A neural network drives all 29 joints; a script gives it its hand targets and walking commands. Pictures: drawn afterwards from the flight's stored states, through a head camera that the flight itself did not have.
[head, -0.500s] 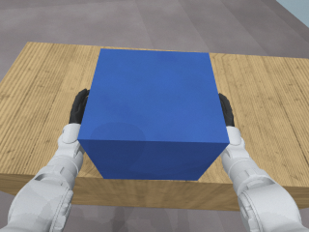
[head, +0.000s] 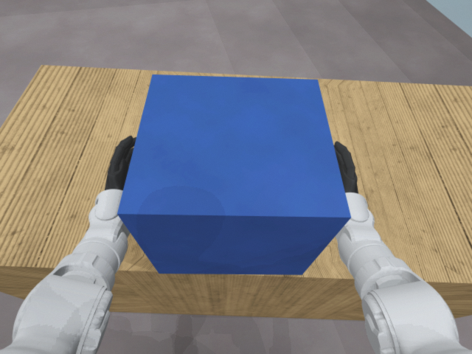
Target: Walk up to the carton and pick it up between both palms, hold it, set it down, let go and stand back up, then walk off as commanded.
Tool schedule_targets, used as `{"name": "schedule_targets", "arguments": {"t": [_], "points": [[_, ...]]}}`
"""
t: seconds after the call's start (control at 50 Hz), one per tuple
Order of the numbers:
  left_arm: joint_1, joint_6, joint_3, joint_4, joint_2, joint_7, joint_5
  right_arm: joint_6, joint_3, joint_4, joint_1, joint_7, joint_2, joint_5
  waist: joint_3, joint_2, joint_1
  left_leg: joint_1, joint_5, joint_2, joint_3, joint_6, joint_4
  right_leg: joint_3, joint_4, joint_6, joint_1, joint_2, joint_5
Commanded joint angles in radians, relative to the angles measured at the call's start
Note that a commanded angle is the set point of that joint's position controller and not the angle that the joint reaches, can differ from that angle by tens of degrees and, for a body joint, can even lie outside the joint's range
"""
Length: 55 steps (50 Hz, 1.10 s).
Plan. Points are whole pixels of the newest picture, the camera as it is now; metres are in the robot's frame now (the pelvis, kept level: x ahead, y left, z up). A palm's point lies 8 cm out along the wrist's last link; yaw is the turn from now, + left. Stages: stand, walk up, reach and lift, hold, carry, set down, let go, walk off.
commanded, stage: reach and lift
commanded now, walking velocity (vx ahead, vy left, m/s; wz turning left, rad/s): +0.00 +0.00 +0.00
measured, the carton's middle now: (233, 182) +0.45 +0.03 -0.02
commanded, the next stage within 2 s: none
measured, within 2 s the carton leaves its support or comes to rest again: leaves its support in 0.52 s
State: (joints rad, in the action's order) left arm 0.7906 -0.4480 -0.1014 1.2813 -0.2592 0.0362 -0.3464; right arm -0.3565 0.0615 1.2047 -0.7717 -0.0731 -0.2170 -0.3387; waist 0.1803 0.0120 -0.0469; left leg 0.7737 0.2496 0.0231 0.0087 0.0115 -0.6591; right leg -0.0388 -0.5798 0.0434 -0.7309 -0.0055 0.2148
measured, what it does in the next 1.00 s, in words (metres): stands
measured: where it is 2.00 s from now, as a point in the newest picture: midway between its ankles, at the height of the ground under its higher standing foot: outside the picture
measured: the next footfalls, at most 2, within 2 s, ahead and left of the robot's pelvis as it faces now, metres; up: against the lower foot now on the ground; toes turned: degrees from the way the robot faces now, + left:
none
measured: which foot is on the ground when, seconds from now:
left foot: down 0.00-1.00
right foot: down 0.00-1.00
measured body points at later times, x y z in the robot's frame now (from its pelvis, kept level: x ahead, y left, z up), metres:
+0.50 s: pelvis +0.00 +0.00 +0.00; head +0.09 +0.00 +0.44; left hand +0.41 +0.22 +0.03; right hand +0.43 -0.17 +0.03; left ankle +0.02 +0.11 -0.72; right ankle +0.02 -0.15 -0.72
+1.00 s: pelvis -0.01 +0.00 +0.00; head +0.05 -0.01 +0.45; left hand +0.40 +0.21 +0.06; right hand +0.41 -0.18 +0.06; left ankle +0.02 +0.11 -0.72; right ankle +0.02 -0.15 -0.72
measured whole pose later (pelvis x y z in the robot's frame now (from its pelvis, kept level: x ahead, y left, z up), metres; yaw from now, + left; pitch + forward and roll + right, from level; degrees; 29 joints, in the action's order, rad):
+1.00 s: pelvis -0.01 +0.00 +0.00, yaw +0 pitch +20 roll -2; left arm 0.67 -0.43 -0.09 1.12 -0.26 0.06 -0.36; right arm -0.24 0.00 0.94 -0.65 -0.10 -0.19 -0.23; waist 0.26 0.05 -0.01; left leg 0.77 0.24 0.02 0.01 0.01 -0.66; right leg -0.04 -0.58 0.04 -0.73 -0.01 0.20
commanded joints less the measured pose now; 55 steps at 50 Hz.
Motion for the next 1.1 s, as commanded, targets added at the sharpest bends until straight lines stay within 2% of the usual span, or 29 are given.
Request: {"name": "schedule_targets", "arguments": {"t": [0.0,0.02,0.06,0.08,0.1,0.12,0.14,0.24,0.26,0.28,0.34,0.4,0.42,0.44,0.46,0.54,0.58,0.66,0.68,0.72,0.82,0.84,0.9,0.92,0.96,1.02,1.04,1.06,1.08], "points": [[0.446,-0.085,0.006,-0.089,0.042,-0.01,0.029,-0.037,-0.046,-0.169,-0.473,0.02,0.025,0.111,0.69,0.02,0.013,-0.359,-0.349,0.002,-0.023,-0.073,-0.036,0.098,-0.003,-0.052,0.106,-0.038,-0.087],[0.439,-0.089,0.019,-0.097,0.035,-0.004,0.032,-0.036,-0.045,-0.18,-0.467,0.019,0.031,0.108,0.724,0.015,0.004,-0.362,-0.363,0.004,-0.018,-0.072,-0.048,0.091,-0.008,-0.054,0.105,-0.039,-0.095],[0.42,-0.085,-0.01,-0.116,0.073,-0.002,0.042,-0.05,-0.059,-0.166,-0.449,0.023,0.035,0.123,0.741,0.048,0.028,-0.414,-0.41,0.005,-0.026,-0.084,-0.055,0.1,0.0,-0.059,0.09,-0.044,-0.134],[0.417,-0.09,-0.017,-0.125,0.089,-0.012,0.025,-0.042,-0.026,-0.203,-0.458,0.025,0.066,0.117,0.768,0.0,0.003,-0.4,-0.411,0.004,-0.018,-0.076,-0.058,0.094,0.0,-0.053,0.133,-0.045,-0.141],[0.437,-0.092,-0.023,-0.126,0.086,-0.006,0.033,-0.041,-0.044,-0.179,-0.443,0.027,0.058,0.129,0.752,0.032,0.028,-0.421,-0.414,0.008,-0.031,-0.084,-0.047,0.106,0.003,-0.056,0.107,-0.05,-0.128],[0.401,-0.088,-0.008,-0.088,0.085,-0.013,0.034,-0.039,-0.022,-0.201,-0.443,0.03,0.08,0.116,0.74,0.007,-0.004,-0.397,-0.403,0.006,-0.021,-0.074,-0.039,0.09,0.018,-0.057,0.12,-0.046,-0.116],[0.452,-0.094,-0.01,-0.11,0.09,-0.02,0.043,-0.041,-0.049,-0.198,-0.463,0.033,0.093,0.139,0.724,0.027,0.02,-0.382,-0.369,0.003,-0.024,-0.076,-0.041,0.093,0.01,-0.057,0.118,-0.041,-0.091],[0.415,-0.113,-0.039,-0.125,0.214,-0.047,0.067,-0.082,-0.014,-0.257,-0.462,0.048,0.195,0.187,0.775,0.0,0.028,-0.459,-0.445,-0.001,-0.027,-0.082,-0.028,0.099,0.034,-0.052,0.17,-0.047,-0.182],[0.479,-0.127,-0.049,-0.194,0.224,-0.051,0.062,-0.082,0.001,-0.271,-0.455,0.052,0.246,0.18,0.819,0.006,0.026,-0.458,-0.457,-0.007,-0.024,-0.079,-0.03,0.092,0.03,-0.05,0.197,-0.044,-0.187],[0.502,-0.13,-0.074,-0.203,0.28,-0.056,0.074,-0.085,0.006,-0.256,-0.478,0.072,0.289,0.194,0.784,0.044,0.031,-0.471,-0.46,-0.002,-0.03,-0.087,-0.02,0.097,0.033,-0.056,0.173,-0.045,-0.159],[0.525,-0.133,-0.101,-0.189,0.473,-0.108,0.143,-0.092,0.047,-0.257,-0.484,0.112,0.505,0.273,0.748,0.033,0.045,-0.507,-0.482,-0.011,-0.03,-0.087,0.001,0.094,0.066,-0.048,0.226,-0.04,-0.209],[0.601,-0.163,-0.208,-0.313,0.723,-0.14,0.151,-0.121,0.18,-0.465,-0.568,0.168,0.738,0.321,0.844,0.032,0.046,-0.57,-0.575,-0.016,-0.045,-0.094,0.013,0.094,0.09,-0.049,0.299,-0.048,-0.308],[0.609,-0.171,-0.218,-0.323,0.715,-0.143,0.153,-0.118,0.176,-0.438,-0.525,0.169,0.75,0.336,0.819,0.039,0.065,-0.559,-0.572,-0.022,-0.036,-0.092,0.015,0.091,0.103,-0.045,0.318,-0.044,-0.331],[0.608,-0.185,-0.224,-0.339,0.727,-0.136,0.144,-0.129,0.209,-0.459,-0.538,0.171,0.761,0.318,0.849,0.04,0.043,-0.549,-0.586,-0.023,-0.042,-0.093,0.015,0.08,0.094,-0.044,0.35,-0.041,-0.362],[0.617,-0.189,-0.242,-0.355,0.761,-0.131,0.142,-0.134,0.22,-0.479,-0.556,0.177,0.78,0.305,0.865,0.051,0.056,-0.564,-0.604,-0.021,-0.05,-0.098,0.014,0.083,0.091,-0.046,0.34,-0.048,-0.374],[0.638,-0.198,-0.243,-0.309,0.741,-0.137,0.153,-0.12,0.209,-0.417,-0.526,0.172,0.768,0.329,0.771,0.059,0.071,-0.525,-0.522,-0.027,-0.046,-0.101,0.041,0.078,0.11,-0.053,0.352,-0.044,-0.306],[0.619,-0.196,-0.232,-0.331,0.737,-0.133,0.162,-0.114,0.218,-0.463,-0.511,0.172,0.77,0.334,0.773,0.041,0.066,-0.518,-0.483,-0.03,-0.043,-0.091,0.048,0.07,0.112,-0.049,0.373,-0.043,-0.301],[0.602,-0.168,-0.263,-0.406,0.767,-0.121,0.134,-0.07,0.285,-0.515,-0.501,0.171,0.769,0.28,0.781,0.065,0.04,-0.581,-0.539,-0.029,-0.045,-0.1,0.045,0.064,0.103,-0.053,0.377,-0.056,-0.327],[0.588,-0.154,-0.253,-0.409,0.767,-0.119,0.134,-0.066,0.304,-0.564,-0.529,0.174,0.767,0.263,0.783,0.057,0.008,-0.564,-0.512,-0.029,-0.044,-0.093,0.051,0.058,0.109,-0.053,0.384,-0.052,-0.294],[0.603,-0.143,-0.274,-0.444,0.763,-0.117,0.118,-0.037,0.298,-0.57,-0.498,0.169,0.772,0.25,0.757,0.066,0.044,-0.561,-0.462,-0.033,-0.049,-0.089,0.059,0.054,0.111,-0.056,0.395,-0.055,-0.278],[0.593,-0.096,-0.313,-0.553,0.771,-0.096,0.092,0.023,0.351,-0.666,-0.484,0.167,0.782,0.217,0.835,0.069,0.032,-0.59,-0.493,-0.031,-0.056,-0.089,0.049,0.05,0.109,-0.062,0.4,-0.061,-0.294],[0.598,-0.072,-0.305,-0.58,0.768,-0.09,0.084,0.044,0.368,-0.697,-0.507,0.163,0.778,0.199,0.778,0.071,0.007,-0.563,-0.464,-0.037,-0.056,-0.085,0.064,0.045,0.114,-0.06,0.393,-0.054,-0.259],[0.577,-0.034,-0.36,-0.675,0.766,-0.08,0.048,0.092,0.393,-0.747,-0.45,0.162,0.775,0.183,0.79,0.066,0.049,-0.577,-0.469,-0.037,-0.064,-0.085,0.07,0.048,0.123,-0.057,0.419,-0.059,-0.272],[0.591,-0.014,-0.324,-0.647,0.743,-0.083,0.062,0.111,0.384,-0.755,-0.487,0.159,0.768,0.193,0.775,0.034,0.027,-0.544,-0.403,-0.038,-0.059,-0.073,0.077,0.043,0.121,-0.058,0.403,-0.056,-0.233],[0.572,0.021,-0.327,-0.642,0.742,-0.082,0.055,0.151,0.381,-0.726,-0.445,0.16,0.762,0.183,0.716,0.015,0.042,-0.529,-0.351,-0.034,-0.067,-0.068,0.108,0.043,0.139,-0.066,0.417,-0.052,-0.192],[0.611,0.07,-0.367,-0.807,0.769,-0.074,0.015,0.197,0.415,-0.849,-0.47,0.154,0.764,0.131,0.777,0.035,0.035,-0.593,-0.421,-0.033,-0.082,-0.078,0.105,0.037,0.138,-0.065,0.435,-0.061,-0.234],[0.577,0.083,-0.335,-0.751,0.745,-0.074,0.036,0.215,0.408,-0.84,-0.466,0.154,0.771,0.143,0.762,0.005,0.025,-0.539,-0.364,-0.041,-0.07,-0.064,0.112,0.031,0.139,-0.061,0.45,-0.055,-0.207],[0.558,0.11,-0.365,-0.823,0.77,-0.066,0.016,0.229,0.421,-0.886,-0.467,0.16,0.752,0.11,0.772,0.033,0.045,-0.618,-0.438,-0.03,-0.093,-0.077,0.11,0.04,0.134,-0.065,0.449,-0.066,-0.259],[0.517,0.139,-0.343,-0.825,0.756,-0.072,0.032,0.246,0.422,-0.881,-0.423,0.15,0.751,0.095,0.743,0.038,0.03,-0.627,-0.49,-0.034,-0.088,-0.081,0.101,0.037,0.139,-0.064,0.468,-0.065,-0.293]]}}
